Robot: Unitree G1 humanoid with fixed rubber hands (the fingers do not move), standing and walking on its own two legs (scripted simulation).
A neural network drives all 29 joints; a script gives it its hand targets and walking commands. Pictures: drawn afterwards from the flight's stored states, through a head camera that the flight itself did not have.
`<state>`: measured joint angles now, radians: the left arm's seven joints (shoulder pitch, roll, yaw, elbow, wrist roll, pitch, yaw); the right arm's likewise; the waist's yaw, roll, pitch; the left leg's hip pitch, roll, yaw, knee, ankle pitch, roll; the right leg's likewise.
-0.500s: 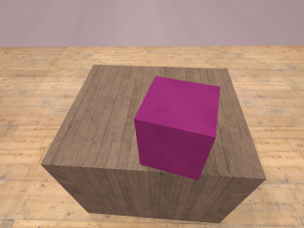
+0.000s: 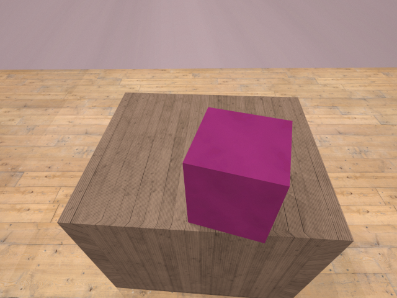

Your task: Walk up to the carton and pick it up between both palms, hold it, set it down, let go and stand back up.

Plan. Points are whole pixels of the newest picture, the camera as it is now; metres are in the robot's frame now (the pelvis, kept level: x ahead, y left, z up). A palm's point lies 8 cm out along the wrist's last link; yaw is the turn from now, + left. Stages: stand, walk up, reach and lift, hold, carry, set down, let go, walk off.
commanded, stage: stand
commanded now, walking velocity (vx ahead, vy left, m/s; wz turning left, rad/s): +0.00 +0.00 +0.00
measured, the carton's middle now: (236, 175) +0.42 -0.06 -0.01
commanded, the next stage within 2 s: none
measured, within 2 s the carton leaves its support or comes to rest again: neither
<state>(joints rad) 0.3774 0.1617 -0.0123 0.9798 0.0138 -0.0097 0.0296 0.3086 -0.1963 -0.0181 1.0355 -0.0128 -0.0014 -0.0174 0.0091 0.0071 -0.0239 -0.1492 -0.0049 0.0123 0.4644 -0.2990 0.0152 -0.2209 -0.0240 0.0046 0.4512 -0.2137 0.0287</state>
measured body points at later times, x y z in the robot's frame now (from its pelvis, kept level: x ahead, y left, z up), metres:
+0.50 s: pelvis +0.01 +0.02 +0.00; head +0.01 +0.02 +0.45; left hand -0.03 +0.23 -0.16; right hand -0.01 -0.19 -0.16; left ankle -0.03 +0.11 -0.74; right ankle +0.02 -0.14 -0.74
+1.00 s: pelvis +0.03 +0.04 +0.00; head +0.03 +0.03 +0.45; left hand -0.01 +0.25 -0.17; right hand -0.02 -0.17 -0.16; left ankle -0.03 +0.11 -0.74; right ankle +0.02 -0.14 -0.74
